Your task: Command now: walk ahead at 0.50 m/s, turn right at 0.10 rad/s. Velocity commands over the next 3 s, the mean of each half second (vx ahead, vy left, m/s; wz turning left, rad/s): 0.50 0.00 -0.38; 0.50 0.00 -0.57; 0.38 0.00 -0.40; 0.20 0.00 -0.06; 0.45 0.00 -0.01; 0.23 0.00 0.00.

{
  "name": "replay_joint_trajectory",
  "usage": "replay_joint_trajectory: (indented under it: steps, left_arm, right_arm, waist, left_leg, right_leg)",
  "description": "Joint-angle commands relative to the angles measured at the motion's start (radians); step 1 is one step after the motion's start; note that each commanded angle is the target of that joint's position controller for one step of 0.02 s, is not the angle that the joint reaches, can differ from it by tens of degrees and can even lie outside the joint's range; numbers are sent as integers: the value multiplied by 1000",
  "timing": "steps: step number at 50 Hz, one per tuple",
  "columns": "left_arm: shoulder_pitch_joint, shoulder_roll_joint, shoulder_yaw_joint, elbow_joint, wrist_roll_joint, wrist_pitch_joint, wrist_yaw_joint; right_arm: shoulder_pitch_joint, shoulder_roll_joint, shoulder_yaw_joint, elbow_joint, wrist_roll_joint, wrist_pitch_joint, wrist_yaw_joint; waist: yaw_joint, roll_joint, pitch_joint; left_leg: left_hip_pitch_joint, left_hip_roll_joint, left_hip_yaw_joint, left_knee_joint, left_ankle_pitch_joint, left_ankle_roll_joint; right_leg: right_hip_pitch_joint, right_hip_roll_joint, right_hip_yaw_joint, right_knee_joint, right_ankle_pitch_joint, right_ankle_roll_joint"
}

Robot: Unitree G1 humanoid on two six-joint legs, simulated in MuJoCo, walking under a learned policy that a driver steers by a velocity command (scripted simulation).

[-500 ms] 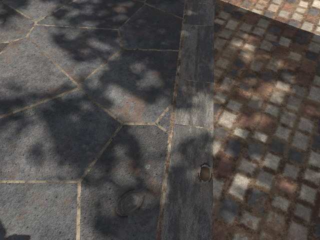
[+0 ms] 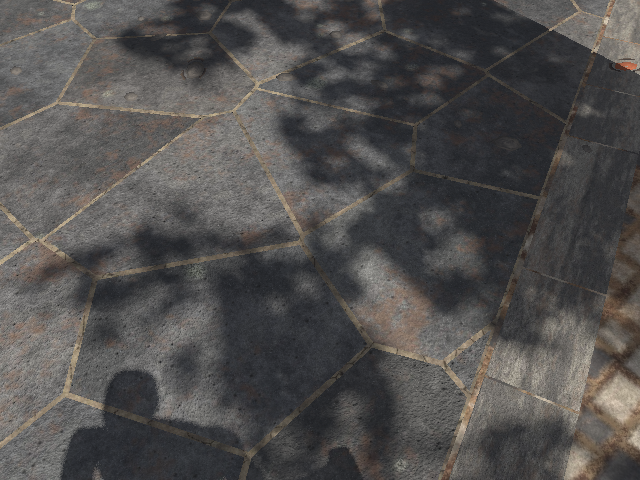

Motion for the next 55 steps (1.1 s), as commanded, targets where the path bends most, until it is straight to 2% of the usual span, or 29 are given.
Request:
replay_joint_trajectory:
  steps: [1,4,6,7,8,9,10,11,12,14,17,22,25,28,31,32,33,34,35,36,37,38,39,40,42,44,48,53,55]
  left_arm:
    - [-25,156,32,-51,0,-10,-3]
    - [3,184,42,-38,3,1,-1]
    - [-10,183,43,-35,-3,8,2]
    - [-4,147,33,-40,-8,7,2]
    - [-7,58,9,-94,-24,3,0]
    - [38,68,16,-113,-22,14,9]
    - [16,123,33,-86,-2,32,14]
    - [-16,105,33,-83,-2,36,4]
    - [-26,89,33,-79,-2,41,-2]
    - [-28,80,37,-73,19,63,-15]
    - [-96,59,37,-102,21,81,-30]
    - [-261,45,25,-162,24,87,-48]
    - [-366,37,11,-203,27,83,-61]
    - [-421,49,9,-233,31,82,-65]
    - [-356,74,22,-228,35,82,-51]
    - [-261,92,33,-204,35,75,-42]
    - [-102,119,51,-153,42,64,-28]
    - [17,227,86,-127,52,63,-10]
    - [-41,325,107,-152,19,71,-6]
    - [-22,309,106,-158,2,82,-1]
    - [-62,259,92,-141,-1,81,9]
    - [-99,199,75,-137,-3,75,13]
    - [-136,169,64,-138,-7,67,17]
    - [-168,149,56,-148,-8,60,17]
    - [-148,156,55,-144,-11,39,10]
    - [-115,179,62,-136,-9,32,8]
    - [-33,181,63,-122,-10,32,9]
    - [48,195,66,-112,-1,35,19]
    - [50,206,68,-117,4,36,26]
  right_arm:
    - [-79,-16,15,-78,10,-20,3]
    - [-89,-50,9,-90,15,-34,-15]
    - [34,-70,-3,-53,6,-51,-31]
    - [167,-118,-21,-13,-13,-65,-46]
    - [305,-215,-42,-13,-36,-71,-62]
    - [311,-273,-61,-5,-13,-54,-66]
    - [246,-178,-39,-15,2,-47,-63]
    - [177,-106,-20,-21,11,-52,-59]
    - [138,-69,-11,-22,14,-57,-57]
    - [128,-46,-5,-10,19,-71,-63]
    - [170,-62,-15,19,29,-93,-64]
    - [221,-65,-21,57,24,-92,-65]
    - [243,-91,-29,73,24,-89,-68]
    - [284,-117,-37,98,23,-75,-73]
    - [289,-161,-47,112,21,-54,-79]
    - [286,-177,-51,113,21,-43,-79]
    - [275,-181,-50,104,25,-35,-77]
    - [291,-123,-34,62,32,-38,-72]
    - [266,-68,-28,-9,30,-48,-57]
    - [150,-125,-34,-39,20,-58,-52]
    - [125,-97,-24,-45,33,-69,-49]
    - [150,-90,-21,-28,32,-74,-53]
    - [156,-89,-22,-27,15,-63,-53]
    - [189,-86,-20,-16,0,-44,-51]
    - [196,-75,-19,-20,-8,-15,-44]
    - [142,-63,-16,-40,-5,-4,-40]
    - [-27,-63,-11,-94,0,-4,-37]
    - [-172,-63,1,-146,11,-20,-28]
    - [-190,-74,2,-162,15,-29,-28]
  waist:
    - [-26,-145,27]
    - [-31,-150,14]
    - [-96,-116,-31]
    - [-144,-48,-122]
    - [-193,122,-270]
    - [-164,235,-278]
    - [-135,98,-164]
    - [-106,58,-63]
    - [-82,61,-25]
    - [-52,80,1]
    - [-42,46,2]
    - [-63,33,46]
    - [-87,36,72]
    - [-101,27,84]
    - [-61,54,20]
    - [-19,52,-40]
    - [55,11,-132]
    - [89,-116,-243]
    - [23,-295,-303]
    - [72,-131,-263]
    - [37,-87,-137]
    - [-15,-33,-51]
    - [-52,-35,-23]
    - [-80,-43,-30]
    - [-92,-54,-45]
    - [-81,-62,-24]
    - [-20,-94,19]
    - [37,-106,20]
    - [35,-117,20]
  left_leg:
    - [106,-23,72,-163,47,-24]
    - [173,-39,68,-244,1,-9]
    - [368,-64,67,-371,8,14]
    - [571,-1,-3,-401,-14,41]
    - [822,284,-314,-459,-176,102]
    - [824,410,-593,-571,-245,173]
    - [723,364,-514,-570,-308,168]
    - [618,306,-377,-596,-251,148]
    - [552,260,-268,-627,-154,122]
    - [495,208,-133,-653,3,102]
    - [511,208,-28,-668,175,117]
    - [537,193,112,-680,236,126]
    - [545,199,178,-678,261,115]
    - [627,219,224,-630,381,99]
    - [698,222,277,-417,823,80]
    - [694,219,285,-258,894,78]
    - [600,198,303,-23,778,54]
    - [312,147,305,297,387,13]
    - [-58,-74,177,616,-374,-45]
    - [-162,-36,6,644,-312,-38]
    - [-179,12,0,594,-223,-29]
    - [-117,50,0,478,-176,-25]
    - [-55,68,-9,409,-172,-32]
    - [5,72,-9,374,-166,-41]
    - [31,62,7,320,-155,-58]
    - [0,58,20,242,-92,-72]
    - [-88,45,16,43,63,-86]
    - [-88,-8,15,-137,125,-75]
    - [-38,-29,7,-196,101,-60]
  right_leg:
    - [-87,-206,166,-99,316,-149]
    - [-34,-243,225,-33,341,-137]
    - [-55,-212,219,115,378,-109]
    - [-132,-147,173,307,329,-86]
    - [-350,-49,94,616,-3,-47]
    - [-552,35,80,804,-339,-47]
    - [-587,-34,149,889,-287,-61]
    - [-586,-68,156,879,-201,-58]
    - [-558,-89,147,852,-148,-47]
    - [-527,-105,135,847,-89,-22]
    - [-580,-110,126,854,-5,0]
    - [-647,-117,99,682,147,17]
    - [-584,-107,43,508,203,-4]
    - [-544,-81,-13,408,129,-49]
    - [-402,12,-74,364,-27,-112]
    - [-297,54,-78,338,-67,-139]
    - [-79,81,-53,255,-27,-170]
    - [211,-121,239,211,-178,-240]
    - [394,-356,800,62,-108,-364]
    - [370,-355,771,12,3,-363]
    - [253,-339,623,18,99,-345]
    - [108,-284,519,8,217,-295]
    - [18,-230,452,-3,283,-266]
    - [-36,-194,402,-19,320,-254]
    - [-77,-165,369,-33,384,-261]
    - [-99,-142,358,-58,337,-253]
    - [-46,-124,384,-68,276,-220]
    - [60,-134,425,5,383,-204]
    - [79,-148,455,45,434,-189]
Next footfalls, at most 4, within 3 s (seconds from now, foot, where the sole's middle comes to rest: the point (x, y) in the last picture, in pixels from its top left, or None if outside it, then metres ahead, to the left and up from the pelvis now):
0.14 left None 0.22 0.12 -0.78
0.66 right None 0.44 -0.15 -0.78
1.20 left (433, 350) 0.79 -0.16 -0.78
1.62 right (531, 384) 0.72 -0.38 -0.78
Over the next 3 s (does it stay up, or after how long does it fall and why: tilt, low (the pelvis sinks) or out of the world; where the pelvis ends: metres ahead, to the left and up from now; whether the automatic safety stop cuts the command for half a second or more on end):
stays up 1.05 -0.55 -0.01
